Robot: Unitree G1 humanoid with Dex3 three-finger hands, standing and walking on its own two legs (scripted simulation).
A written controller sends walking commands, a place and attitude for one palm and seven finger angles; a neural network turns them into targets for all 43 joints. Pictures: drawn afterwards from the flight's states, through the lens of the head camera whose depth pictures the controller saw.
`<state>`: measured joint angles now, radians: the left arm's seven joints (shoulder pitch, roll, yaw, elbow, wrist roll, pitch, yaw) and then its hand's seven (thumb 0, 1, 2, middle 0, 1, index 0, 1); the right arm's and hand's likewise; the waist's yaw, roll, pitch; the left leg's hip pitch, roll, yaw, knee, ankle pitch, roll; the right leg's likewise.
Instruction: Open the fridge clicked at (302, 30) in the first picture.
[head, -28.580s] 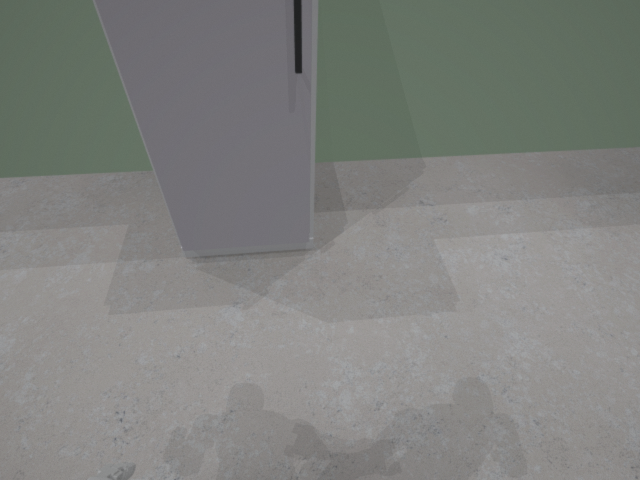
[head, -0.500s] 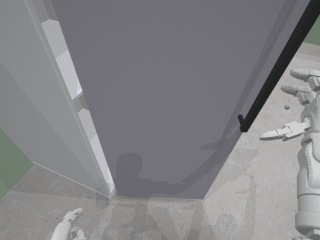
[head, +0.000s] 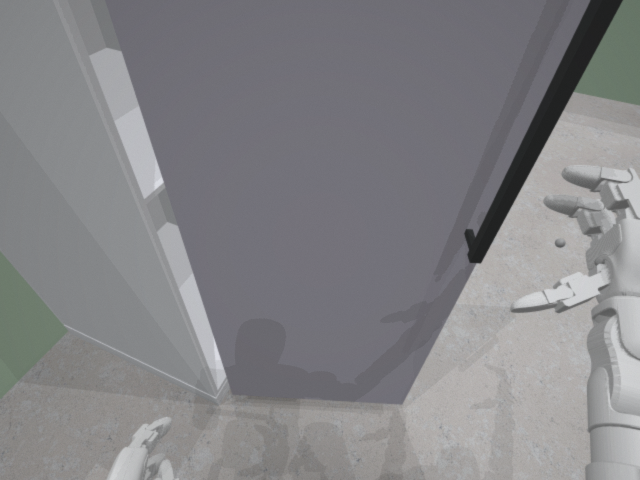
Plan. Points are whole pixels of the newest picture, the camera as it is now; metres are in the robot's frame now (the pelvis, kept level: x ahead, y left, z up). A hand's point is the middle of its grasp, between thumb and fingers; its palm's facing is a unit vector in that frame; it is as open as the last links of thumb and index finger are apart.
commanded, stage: slip the hand off the handle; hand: right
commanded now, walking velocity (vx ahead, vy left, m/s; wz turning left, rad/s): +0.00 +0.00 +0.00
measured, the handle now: (538, 110) +0.45 -0.21 +0.28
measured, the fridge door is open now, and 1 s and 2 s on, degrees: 69 69 69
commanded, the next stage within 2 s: draw the hand back to the body in 0.40 s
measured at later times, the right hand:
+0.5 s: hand (596, 307) +0.25 -0.23 +0.19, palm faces +0.27 +0.95 -0.14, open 14.7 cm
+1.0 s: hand (619, 342) +0.23 -0.25 +0.17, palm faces +0.29 +0.96 -0.01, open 14.7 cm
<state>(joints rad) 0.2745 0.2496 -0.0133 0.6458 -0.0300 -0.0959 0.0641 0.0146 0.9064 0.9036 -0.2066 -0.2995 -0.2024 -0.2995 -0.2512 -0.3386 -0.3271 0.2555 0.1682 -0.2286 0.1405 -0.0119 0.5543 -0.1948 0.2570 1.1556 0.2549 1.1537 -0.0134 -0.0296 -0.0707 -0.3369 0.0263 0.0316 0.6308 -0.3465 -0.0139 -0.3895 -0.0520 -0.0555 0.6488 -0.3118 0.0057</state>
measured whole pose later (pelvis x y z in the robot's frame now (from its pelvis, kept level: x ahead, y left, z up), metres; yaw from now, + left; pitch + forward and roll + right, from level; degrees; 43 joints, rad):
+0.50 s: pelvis -0.01 +0.00 +0.00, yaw -2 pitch -1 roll +1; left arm 0.20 0.22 -0.06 0.63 -0.02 -0.17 0.07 0.01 0.90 0.90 -0.21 -0.30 -0.20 -0.30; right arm -0.01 -0.30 -0.28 -0.04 0.18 -0.17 0.09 -0.01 0.56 -0.19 0.26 1.16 0.26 1.15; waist -0.06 -0.03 -0.05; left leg -0.27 0.03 0.06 0.61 -0.33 -0.01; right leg -0.33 -0.04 -0.03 0.62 -0.28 0.01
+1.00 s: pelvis +0.00 +0.01 +0.01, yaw -2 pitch -3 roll +0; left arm 0.19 0.25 -0.06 0.62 -0.06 -0.19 0.10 0.02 0.90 0.90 -0.21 -0.30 -0.20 -0.30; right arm 0.12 -0.30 -0.38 -0.22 0.31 0.32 0.16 -0.01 0.54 -0.20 0.25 1.15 0.25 1.15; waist -0.08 -0.04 -0.07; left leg -0.15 0.02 0.08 0.52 -0.32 0.00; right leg -0.22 -0.05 -0.01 0.54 -0.27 0.02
